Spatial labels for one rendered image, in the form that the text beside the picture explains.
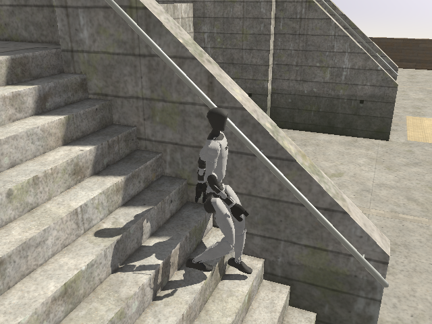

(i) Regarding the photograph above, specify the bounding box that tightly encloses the robot right upper arm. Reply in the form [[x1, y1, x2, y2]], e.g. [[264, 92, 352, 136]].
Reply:
[[205, 141, 221, 182]]

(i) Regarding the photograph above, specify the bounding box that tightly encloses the right robot hand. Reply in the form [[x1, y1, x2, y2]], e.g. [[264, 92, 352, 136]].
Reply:
[[230, 203, 249, 222]]

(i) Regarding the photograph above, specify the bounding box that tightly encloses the robot right foot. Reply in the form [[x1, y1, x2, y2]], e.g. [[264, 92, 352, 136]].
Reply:
[[186, 258, 213, 271]]

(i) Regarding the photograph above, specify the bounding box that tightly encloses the robot torso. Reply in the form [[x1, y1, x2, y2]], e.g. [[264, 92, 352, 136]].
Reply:
[[205, 136, 228, 198]]

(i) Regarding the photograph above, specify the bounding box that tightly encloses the robot left forearm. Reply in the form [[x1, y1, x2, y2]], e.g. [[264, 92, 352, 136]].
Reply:
[[197, 157, 206, 184]]

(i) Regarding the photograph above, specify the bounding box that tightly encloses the robot right forearm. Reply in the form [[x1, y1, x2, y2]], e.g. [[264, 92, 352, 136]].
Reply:
[[207, 175, 236, 208]]

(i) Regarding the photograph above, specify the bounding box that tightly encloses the left robot hand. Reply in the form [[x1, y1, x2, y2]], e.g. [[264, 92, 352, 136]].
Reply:
[[195, 183, 207, 203]]

